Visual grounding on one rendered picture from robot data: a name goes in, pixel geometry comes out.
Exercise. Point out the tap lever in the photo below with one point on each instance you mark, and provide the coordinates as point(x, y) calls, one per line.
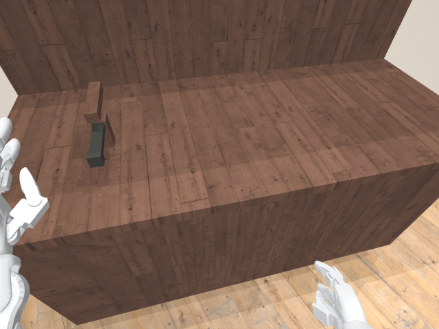
point(95, 155)

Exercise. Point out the counter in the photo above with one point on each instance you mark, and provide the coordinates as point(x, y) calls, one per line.
point(244, 138)

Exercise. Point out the robot left hand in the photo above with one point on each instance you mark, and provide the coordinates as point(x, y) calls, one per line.
point(27, 212)

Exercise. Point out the left robot forearm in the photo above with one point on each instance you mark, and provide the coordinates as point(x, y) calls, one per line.
point(14, 292)

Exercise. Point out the robot right hand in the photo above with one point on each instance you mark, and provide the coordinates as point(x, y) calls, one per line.
point(343, 303)

